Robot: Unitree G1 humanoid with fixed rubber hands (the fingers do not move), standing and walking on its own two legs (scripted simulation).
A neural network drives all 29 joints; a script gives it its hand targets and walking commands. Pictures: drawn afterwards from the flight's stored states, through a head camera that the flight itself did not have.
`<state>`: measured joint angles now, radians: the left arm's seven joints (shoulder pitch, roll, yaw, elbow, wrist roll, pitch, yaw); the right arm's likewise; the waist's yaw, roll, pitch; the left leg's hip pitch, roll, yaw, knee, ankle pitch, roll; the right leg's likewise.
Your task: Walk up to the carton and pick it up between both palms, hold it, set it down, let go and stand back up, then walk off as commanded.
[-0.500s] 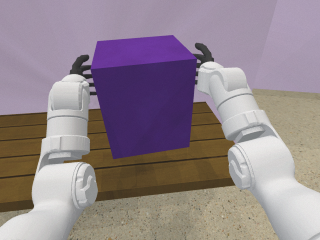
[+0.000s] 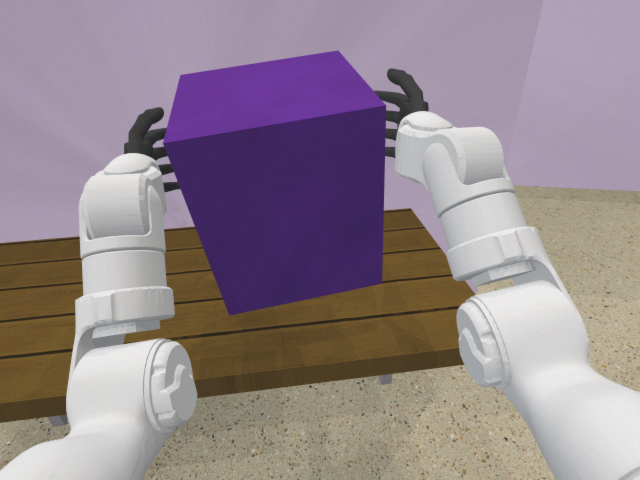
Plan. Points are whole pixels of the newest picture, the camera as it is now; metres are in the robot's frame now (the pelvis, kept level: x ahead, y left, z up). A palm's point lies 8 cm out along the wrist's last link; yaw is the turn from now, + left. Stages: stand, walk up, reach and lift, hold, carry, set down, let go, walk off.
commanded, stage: hold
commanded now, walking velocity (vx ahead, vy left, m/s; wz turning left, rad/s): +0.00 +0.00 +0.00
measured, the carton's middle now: (284, 182) +0.41 +0.02 +0.27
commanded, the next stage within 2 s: none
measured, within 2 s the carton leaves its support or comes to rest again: neither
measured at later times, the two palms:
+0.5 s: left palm (161, 176) +0.38 +0.16 +0.30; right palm (400, 127) +0.38 -0.13 +0.34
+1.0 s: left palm (149, 162) +0.36 +0.16 +0.33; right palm (407, 137) +0.36 -0.13 +0.34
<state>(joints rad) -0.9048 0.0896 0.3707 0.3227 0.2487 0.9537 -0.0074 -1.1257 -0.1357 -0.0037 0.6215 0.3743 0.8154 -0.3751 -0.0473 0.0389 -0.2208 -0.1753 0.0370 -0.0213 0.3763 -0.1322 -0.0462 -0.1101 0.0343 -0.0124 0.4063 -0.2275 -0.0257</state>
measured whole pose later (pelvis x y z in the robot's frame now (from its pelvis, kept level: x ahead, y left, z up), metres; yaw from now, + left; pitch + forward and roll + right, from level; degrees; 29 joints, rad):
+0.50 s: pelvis +0.02 +0.00 +0.00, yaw +0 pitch -3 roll +0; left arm -0.96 0.10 0.35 0.52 0.25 0.88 0.05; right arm -1.27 -0.14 0.00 0.95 0.32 0.69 -0.33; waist -0.05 0.01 -0.22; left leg -0.18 0.04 -0.02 0.38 -0.15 -0.05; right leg -0.11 0.03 -0.01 0.41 -0.25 -0.03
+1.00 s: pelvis +0.01 +0.00 +0.00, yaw +0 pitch -3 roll +0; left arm -0.96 0.10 0.36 0.37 0.25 0.97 0.01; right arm -1.12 -0.13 0.00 0.66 0.36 0.80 -0.39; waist -0.05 0.02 -0.22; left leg -0.18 0.04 -0.02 0.38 -0.14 -0.05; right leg -0.11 0.03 -0.01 0.41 -0.24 -0.03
